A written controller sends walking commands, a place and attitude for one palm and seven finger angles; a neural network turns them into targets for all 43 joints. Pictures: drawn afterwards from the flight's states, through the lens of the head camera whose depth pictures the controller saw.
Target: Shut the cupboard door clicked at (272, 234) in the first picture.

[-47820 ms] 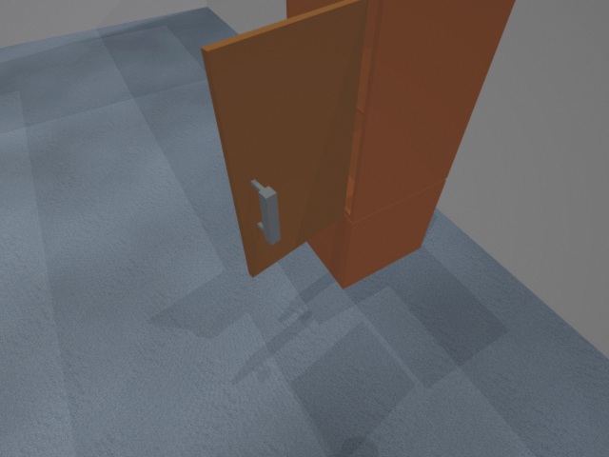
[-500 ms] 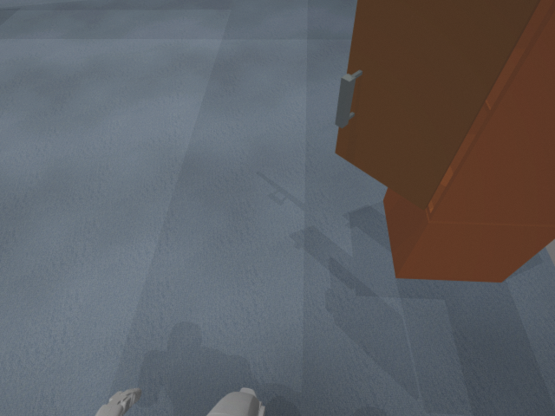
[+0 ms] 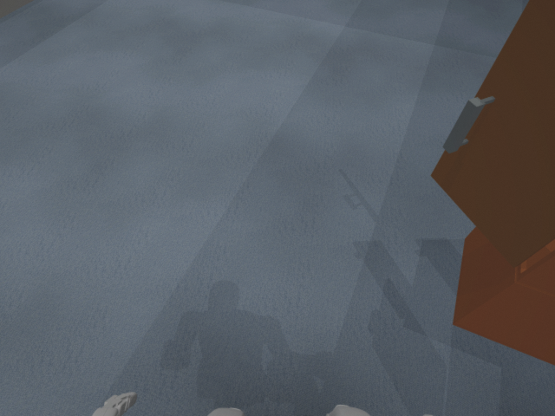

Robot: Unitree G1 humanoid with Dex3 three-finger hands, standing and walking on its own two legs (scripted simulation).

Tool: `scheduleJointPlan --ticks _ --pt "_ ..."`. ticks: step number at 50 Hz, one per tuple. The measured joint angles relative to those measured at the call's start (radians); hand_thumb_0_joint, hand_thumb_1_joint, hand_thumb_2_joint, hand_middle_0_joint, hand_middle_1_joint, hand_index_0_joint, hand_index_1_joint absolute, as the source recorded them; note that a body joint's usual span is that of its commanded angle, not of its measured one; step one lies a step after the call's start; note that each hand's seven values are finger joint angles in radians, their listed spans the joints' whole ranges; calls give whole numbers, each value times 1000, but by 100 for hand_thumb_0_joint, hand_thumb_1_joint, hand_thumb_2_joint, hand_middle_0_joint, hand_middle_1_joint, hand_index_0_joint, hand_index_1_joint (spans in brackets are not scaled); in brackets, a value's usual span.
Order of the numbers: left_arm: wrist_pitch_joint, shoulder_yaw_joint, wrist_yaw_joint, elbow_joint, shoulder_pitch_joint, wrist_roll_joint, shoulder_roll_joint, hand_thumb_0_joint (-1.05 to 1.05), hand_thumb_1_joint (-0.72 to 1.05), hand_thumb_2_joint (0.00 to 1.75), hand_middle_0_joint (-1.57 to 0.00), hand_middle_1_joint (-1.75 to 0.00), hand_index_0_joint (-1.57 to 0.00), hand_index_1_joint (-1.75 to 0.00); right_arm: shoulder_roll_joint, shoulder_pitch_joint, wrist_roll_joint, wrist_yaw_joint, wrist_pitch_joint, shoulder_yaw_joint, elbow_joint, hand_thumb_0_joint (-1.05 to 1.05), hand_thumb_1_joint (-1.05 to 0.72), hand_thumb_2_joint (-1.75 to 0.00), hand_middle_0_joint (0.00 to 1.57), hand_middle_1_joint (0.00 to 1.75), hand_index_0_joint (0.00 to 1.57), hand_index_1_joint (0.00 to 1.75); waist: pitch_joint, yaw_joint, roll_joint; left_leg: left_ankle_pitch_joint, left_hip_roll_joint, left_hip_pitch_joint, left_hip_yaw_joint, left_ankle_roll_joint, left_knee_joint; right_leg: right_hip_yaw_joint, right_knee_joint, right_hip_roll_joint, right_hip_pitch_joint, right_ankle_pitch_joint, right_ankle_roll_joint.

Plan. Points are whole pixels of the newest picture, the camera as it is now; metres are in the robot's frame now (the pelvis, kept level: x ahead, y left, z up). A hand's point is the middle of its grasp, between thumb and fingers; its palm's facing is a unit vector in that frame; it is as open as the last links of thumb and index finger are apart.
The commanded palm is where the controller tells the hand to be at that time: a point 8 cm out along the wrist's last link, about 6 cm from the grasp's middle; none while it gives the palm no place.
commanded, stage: walk to a spot facing it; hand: left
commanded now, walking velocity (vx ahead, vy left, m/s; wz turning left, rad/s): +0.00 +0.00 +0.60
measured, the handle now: (469, 124) +0.76 -0.42 -0.09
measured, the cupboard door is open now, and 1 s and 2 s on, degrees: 47 47 47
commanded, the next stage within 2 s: turn to face it in 1.22 s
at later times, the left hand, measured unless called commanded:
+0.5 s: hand out of the picture +0.02 +0.23 -0.17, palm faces +0.34 -0.91 -0.23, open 7.4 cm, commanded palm none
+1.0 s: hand out of the picture +0.05 +0.17 -0.15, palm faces +0.66 -0.73 -0.21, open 7.3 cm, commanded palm none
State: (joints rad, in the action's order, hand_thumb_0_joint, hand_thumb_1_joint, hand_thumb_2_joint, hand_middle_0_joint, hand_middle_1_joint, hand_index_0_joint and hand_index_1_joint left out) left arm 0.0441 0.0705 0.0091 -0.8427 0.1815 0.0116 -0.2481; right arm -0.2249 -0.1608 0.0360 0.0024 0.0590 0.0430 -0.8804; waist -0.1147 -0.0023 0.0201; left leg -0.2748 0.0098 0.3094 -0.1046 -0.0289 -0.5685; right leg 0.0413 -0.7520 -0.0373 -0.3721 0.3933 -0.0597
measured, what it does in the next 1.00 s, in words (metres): walks ahead, turning left: right foot, then left foot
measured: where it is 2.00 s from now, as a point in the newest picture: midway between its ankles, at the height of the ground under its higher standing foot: (211, 357)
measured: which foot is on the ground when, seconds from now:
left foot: down 0.00-0.02, up 0.04-0.34, down 0.36-0.70, up 0.72-1.00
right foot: up 0.00-0.02, down 0.04-0.36, up 0.38-0.68, down 0.70-1.00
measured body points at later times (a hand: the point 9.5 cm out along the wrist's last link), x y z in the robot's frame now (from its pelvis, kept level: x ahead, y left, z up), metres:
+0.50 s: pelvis +0.02 +0.01 +0.00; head +0.06 +0.04 +0.45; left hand +0.00 +0.27 -0.15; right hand +0.17 -0.21 -0.13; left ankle -0.03 +0.11 -0.73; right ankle +0.04 -0.13 -0.67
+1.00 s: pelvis +0.16 +0.02 +0.01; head +0.20 +0.05 +0.46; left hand +0.02 +0.21 -0.13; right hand +0.39 -0.12 -0.13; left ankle +0.13 +0.17 -0.67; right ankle +0.17 -0.10 -0.73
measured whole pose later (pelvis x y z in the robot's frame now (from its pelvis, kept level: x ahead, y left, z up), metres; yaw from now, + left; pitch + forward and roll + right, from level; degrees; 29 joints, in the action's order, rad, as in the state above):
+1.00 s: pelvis +0.16 +0.02 +0.01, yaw +40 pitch +1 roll +0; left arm -0.06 0.05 0.01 -0.97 0.33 0.03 -0.16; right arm -0.24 -0.16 0.04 0.05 0.04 0.07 -0.93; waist -0.08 0.00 0.00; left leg -0.25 -0.07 0.58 0.06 -0.01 -0.94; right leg 0.32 -0.35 -0.10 -0.05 0.30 -0.02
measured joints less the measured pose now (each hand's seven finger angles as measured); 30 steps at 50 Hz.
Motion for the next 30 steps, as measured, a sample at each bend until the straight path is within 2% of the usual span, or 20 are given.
scheduleJointPlan --ticks 1,2,4,6,8,11,15,17,18,20,21,24,27,30 --pt "-10 -1 -2 13 9 2 -3 1 91 90 -20 -30 -20 -30 0 -7 -4 2 6 3 0 0 -91 -90 20 30 20 30 11 1 0 -11 9 16 -10 -6 -24 1 93 -2 34 -35 5" --pt "-22 -1 0 22 16 9 -5 1 91 90 -21 -30 -20 -30 0 -9 -8 5 10 9 0 0 -90 -90 20 30 20 30 21 6 -6 -70 22 46 -11 -4 -82 -4 136 -10 42 -53 32" --pt "-28 -8 5 20 16 14 14 1 91 90 -21 -30 -20 -30 -16 -2 -7 9 21 26 -8 0 -91 -90 20 30 20 30 13 2 21 -194 34 120 -14 3 -303 28 105 -15 38 -57 62" --pt "-25 -11 12 15 28 16 32 1 91 90 -21 -30 -20 -30 -26 2 -6 14 27 37 -16 0 -91 -90 20 30 20 30 11 -2 30 -209 35 177 17 2 -503 53 120 -27 60 -63 68" --pt "-22 -12 18 5 39 18 43 1 91 90 -21 -30 -20 -30 -26 4 -8 22 28 40 -18 0 -91 -90 20 30 20 30 12 -10 21 -200 18 190 60 -8 -572 73 152 -43 85 -74 67" --pt "-23 -16 17 -8 45 21 48 1 91 90 -21 -30 -20 -30 -15 2 -13 30 27 36 -15 0 -91 -90 20 30 20 30 10 -18 -9 -203 -6 148 114 -19 -472 109 186 -73 114 -83 62" --pt "-29 -15 12 -11 44 21 46 1 91 90 -21 -30 -21 -30 -1 6 -18 33 21 25 -15 0 -91 -90 20 30 20 30 0 -6 -43 -197 -18 59 154 -13 -252 162 176 -105 124 -68 47" --pt "-29 -11 9 -14 50 16 40 1 91 90 -21 -30 -21 -30 2 5 -17 34 10 17 -8 0 -91 -90 20 30 20 30 2 -3 -54 -115 -18 -6 166 -3 -92 187 134 -121 116 -41 34" --pt "-25 -8 6 -13 59 11 37 1 91 90 -21 -30 -21 -30 -1 -1 -14 35 0 14 -2 0 -91 -90 20 30 20 30 13 -3 -53 -58 -20 -26 156 22 -27 196 91 -127 97 -19 25" --pt "-4 0 3 -29 59 10 20 1 91 90 -21 -30 -21 -30 10 -1 -4 30 -17 7 -3 0 -91 -90 20 30 20 30 13 5 -76 -61 -7 -11 151 50 -63 130 -71 -119 34 120 10" --pt "6 4 2 -40 57 12 13 1 91 90 -21 -30 -21 -30 15 -8 -1 25 -26 2 -2 0 -91 -90 20 30 20 30 16 5 -78 -72 -6 -13 145 53 -66 96 -154 -102 0 143 8" --pt "13 12 -12 -62 40 11 2 1 91 90 -21 -30 -20 -30 25 -48 2 8 -48 -8 -2 0 -91 -90 20 30 20 30 25 -3 -69 -58 -2 -49 112 46 -9 37 -296 -65 -78 80 2" --pt "1 12 -26 -57 20 9 1 1 91 90 -20 -30 -20 -30 24 -89 2 2 -55 -14 -23 0 -91 -90 20 30 20 30 32 -9 -49 -28 -1 -93 76 44 63 13 -262 -50 -108 20 -4" --pt "-10 9 -36 -40 1 8 4 1 91 90 -20 -30 -20 -30 19 -124 3 4 -52 -12 -51 0 -91 -90 20 30 20 30 40 -16 -27 -21 -1 -124 41 38 102 5 -119 -40 -94 -12 -7"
